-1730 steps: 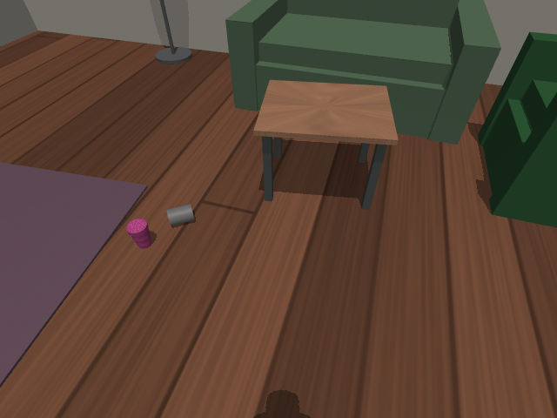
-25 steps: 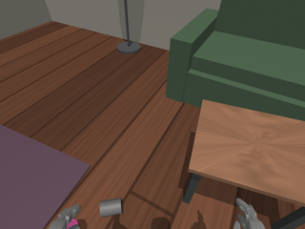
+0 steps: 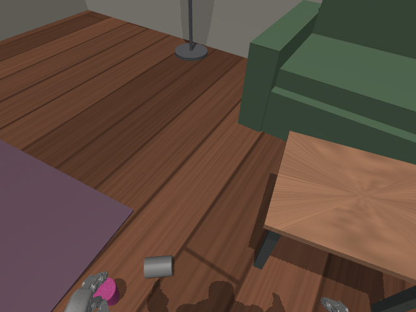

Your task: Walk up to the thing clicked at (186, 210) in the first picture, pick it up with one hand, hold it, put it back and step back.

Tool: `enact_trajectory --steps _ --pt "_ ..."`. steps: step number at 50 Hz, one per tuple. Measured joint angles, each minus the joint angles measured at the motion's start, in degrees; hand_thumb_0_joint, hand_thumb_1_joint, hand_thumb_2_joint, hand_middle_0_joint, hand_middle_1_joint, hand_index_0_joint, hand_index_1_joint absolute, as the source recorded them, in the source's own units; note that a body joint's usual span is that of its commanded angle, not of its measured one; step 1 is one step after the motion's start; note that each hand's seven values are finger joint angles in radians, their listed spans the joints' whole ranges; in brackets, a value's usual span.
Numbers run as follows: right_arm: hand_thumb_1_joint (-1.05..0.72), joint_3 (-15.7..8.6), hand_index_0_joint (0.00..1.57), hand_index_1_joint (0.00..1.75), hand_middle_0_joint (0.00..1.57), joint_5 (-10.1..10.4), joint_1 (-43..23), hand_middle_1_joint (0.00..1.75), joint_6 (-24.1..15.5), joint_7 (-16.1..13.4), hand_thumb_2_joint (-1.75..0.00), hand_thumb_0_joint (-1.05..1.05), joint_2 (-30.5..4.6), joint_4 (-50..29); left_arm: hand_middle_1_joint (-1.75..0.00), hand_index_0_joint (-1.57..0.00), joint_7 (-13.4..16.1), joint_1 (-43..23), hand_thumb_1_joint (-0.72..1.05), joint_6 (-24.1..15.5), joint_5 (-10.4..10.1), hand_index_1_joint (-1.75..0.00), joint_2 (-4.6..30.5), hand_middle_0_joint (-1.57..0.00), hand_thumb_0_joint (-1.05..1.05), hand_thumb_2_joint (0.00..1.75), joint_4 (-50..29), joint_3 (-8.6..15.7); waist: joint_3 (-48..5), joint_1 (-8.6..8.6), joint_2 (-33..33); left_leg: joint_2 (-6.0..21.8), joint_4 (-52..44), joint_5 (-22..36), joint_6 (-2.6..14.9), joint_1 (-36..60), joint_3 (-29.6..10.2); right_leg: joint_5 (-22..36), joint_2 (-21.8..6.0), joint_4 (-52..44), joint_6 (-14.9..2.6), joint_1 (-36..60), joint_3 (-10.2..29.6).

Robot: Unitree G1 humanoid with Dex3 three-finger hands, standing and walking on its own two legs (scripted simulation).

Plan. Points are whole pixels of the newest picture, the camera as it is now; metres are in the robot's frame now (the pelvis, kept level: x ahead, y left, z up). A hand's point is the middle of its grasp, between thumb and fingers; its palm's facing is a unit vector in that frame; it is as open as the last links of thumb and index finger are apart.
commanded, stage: stand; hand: left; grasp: from above
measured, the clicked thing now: (158, 266) +0.45 +0.23 -0.69
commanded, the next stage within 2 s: none
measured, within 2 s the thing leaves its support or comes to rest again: neither
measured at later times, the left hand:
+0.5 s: hand out of the picture +0.05 +0.24 -0.12, palm faces +0.05 -0.95 -0.31, open 7.4 cm
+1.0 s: hand out of the picture +0.04 +0.24 -0.12, palm faces +0.04 -0.94 -0.33, open 7.4 cm
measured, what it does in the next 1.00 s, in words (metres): stands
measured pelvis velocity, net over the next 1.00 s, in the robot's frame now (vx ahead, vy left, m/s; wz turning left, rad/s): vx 0.00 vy -0.01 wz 0.01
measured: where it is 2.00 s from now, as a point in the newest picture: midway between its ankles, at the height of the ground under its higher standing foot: outside the picture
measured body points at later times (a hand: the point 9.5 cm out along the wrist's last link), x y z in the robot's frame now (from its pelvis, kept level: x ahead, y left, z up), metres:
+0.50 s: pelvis +0.00 +0.01 +0.04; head +0.00 +0.01 +0.49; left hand +0.05 +0.29 -0.10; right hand +0.08 -0.26 -0.10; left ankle +0.01 +0.12 -0.70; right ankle +0.00 -0.13 -0.70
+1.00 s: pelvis +0.00 -0.01 +0.05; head +0.00 -0.01 +0.50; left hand +0.04 +0.28 -0.09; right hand +0.06 -0.29 -0.10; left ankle +0.01 +0.12 -0.70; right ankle +0.00 -0.13 -0.70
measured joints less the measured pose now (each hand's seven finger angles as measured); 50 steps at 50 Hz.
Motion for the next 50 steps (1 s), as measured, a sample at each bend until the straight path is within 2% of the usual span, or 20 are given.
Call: enact_trajectory --steps 3,9,20,33,50 --pt "-0.9 -1.3 0.2 0.3 0.21 0.8 0.1 0.3 0.9 1.1 -0.89 0.01 -0.6 2.3 -0.3 -0.2 0.1 -0.7 0.91 -2.1 -0.2 -0.3 0.5 -0.2 0.01 0.89 7.1 0.9 1.1 0.01 0.0 -0.1 -2.9 1.2 0.15 2.8 0.2 1.2 -0.1 -2.8 0.22 2.7 0.2" --pt "-0.9 -2.8 0.2 0.3 0.21 1.1 0.9 0.3 2.2 1.2 -0.89 0.01 -1.4 6.9 -0.3 -0.2 0.2 -0.3 0.91 -4.2 -0.3 -0.3 0.4 -0.2 0.01 0.89 18.5 1.9 1.5 0.03 0.9 -0.1 -7.8 3.0 0.48 7.9 0.2 3.4 -0.1 -8.4 0.62 8.1 0.1" --pt "-0.9 -2.2 0.2 0.3 0.21 2.2 -0.2 0.3 3.5 0.7 -0.89 0.01 -0.3 13.8 -0.3 -0.2 0.3 -1.0 0.91 -5.8 -1.1 -0.3 -0.4 -0.2 0.0 0.89 30.8 1.4 2.6 0.08 1.5 -0.3 -18.0 8.0 0.56 16.1 -0.2 8.6 -0.4 -19.3 0.91 16.8 -0.4" --pt "-0.9 -2.2 0.2 0.3 0.21 2.6 -1.3 0.3 4.1 1.0 -0.89 0.0 -0.9 18.4 -0.3 -0.2 -0.1 -3.1 0.91 -6.3 -1.0 -0.3 0.4 -0.2 0.0 0.89 37.4 1.2 2.9 -0.25 1.6 -0.3 -25.3 12.5 0.25 20.1 -0.6 12.7 -0.4 -26.0 0.8 20.6 -0.8" --pt "-0.9 -1.7 0.2 0.3 0.21 2.9 -1.5 0.3 3.9 1.2 -0.89 0.0 -2.3 20.8 -0.3 -0.2 -0.4 -4.3 0.91 -6.9 -1.6 -0.3 0.9 -0.2 0.0 0.89 40.3 1.0 3.2 -0.67 2.1 0.8 -28.2 13.6 -0.73 21.5 -1.0 13.7 0.6 -28.7 -0.14 22.0 -1.2"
